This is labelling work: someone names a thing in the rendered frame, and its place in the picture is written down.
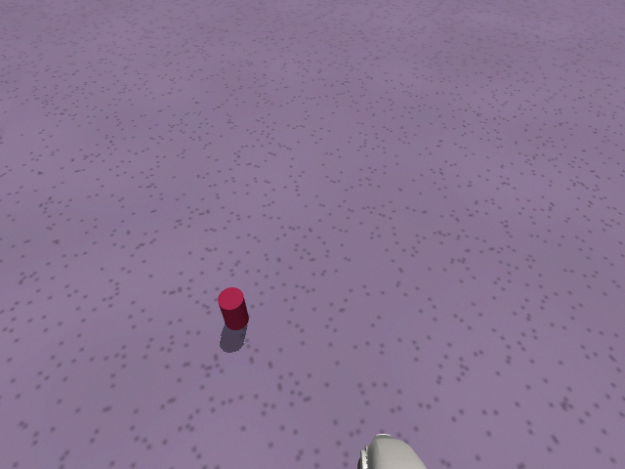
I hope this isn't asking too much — can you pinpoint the can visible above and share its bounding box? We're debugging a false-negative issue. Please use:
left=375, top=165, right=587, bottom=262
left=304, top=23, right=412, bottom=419
left=218, top=287, right=249, bottom=330

